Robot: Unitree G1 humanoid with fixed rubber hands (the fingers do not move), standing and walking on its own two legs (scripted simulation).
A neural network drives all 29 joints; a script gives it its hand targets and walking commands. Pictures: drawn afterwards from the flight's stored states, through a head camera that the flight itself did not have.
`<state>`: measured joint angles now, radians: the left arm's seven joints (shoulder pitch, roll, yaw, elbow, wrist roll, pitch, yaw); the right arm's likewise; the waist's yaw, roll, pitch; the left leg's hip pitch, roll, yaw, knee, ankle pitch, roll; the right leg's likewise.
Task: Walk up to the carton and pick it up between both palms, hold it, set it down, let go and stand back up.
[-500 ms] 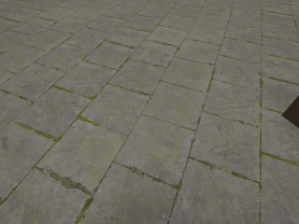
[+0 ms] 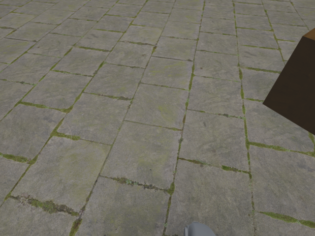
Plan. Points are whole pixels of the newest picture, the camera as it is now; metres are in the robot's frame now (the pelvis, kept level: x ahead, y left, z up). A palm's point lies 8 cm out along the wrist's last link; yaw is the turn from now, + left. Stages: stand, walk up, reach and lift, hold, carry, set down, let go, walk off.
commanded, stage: walk up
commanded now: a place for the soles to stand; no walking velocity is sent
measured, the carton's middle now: out of the picture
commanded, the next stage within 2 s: none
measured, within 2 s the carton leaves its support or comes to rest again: neither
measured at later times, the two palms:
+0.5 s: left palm (141, 208) +0.22 +0.07 -0.13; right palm out of the picture +0.19 -0.42 -0.12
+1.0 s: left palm (200, 109) +0.62 -0.14 -0.12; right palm out of the picture +0.21 -0.46 -0.12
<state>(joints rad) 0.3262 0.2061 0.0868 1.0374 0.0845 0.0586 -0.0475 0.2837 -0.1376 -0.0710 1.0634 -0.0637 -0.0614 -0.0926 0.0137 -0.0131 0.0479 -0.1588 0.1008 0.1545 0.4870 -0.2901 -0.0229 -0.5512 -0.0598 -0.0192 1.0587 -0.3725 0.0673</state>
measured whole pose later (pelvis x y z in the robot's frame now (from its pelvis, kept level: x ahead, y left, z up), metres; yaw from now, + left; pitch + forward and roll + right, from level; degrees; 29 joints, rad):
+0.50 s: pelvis +0.16 -0.16 -0.01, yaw -18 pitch -2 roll -1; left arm 0.41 0.20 0.01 0.89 0.03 -0.02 -0.03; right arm 0.25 -0.25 0.00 0.79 -0.03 -0.04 0.03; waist 0.07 0.03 0.06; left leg -0.56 0.09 0.06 0.91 -0.36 0.02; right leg -0.21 0.03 -0.04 0.57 -0.32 -0.07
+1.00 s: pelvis +0.39 -0.29 +0.00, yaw -36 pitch -2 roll +1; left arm 0.23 0.29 0.03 0.83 0.05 0.01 -0.09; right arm 0.51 -0.19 0.00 0.87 -0.06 -0.10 -0.02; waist -0.04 -0.03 0.05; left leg 0.00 0.15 0.28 0.45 -0.38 -0.06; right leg -0.68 -0.11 0.02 0.89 -0.06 0.03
